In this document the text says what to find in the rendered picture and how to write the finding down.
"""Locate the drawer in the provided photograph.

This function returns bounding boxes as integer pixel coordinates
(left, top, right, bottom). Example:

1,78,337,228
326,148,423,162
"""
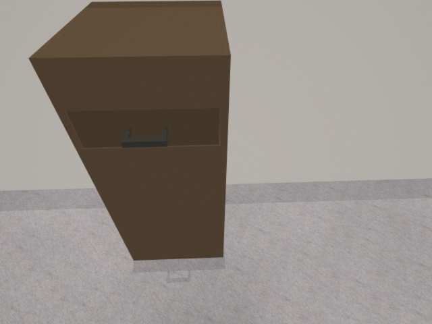
66,107,219,148

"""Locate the cabinet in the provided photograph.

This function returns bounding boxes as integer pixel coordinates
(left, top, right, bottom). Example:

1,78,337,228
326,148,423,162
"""
29,1,231,261

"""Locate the handle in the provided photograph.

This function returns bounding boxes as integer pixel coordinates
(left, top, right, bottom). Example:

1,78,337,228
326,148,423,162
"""
121,127,168,148

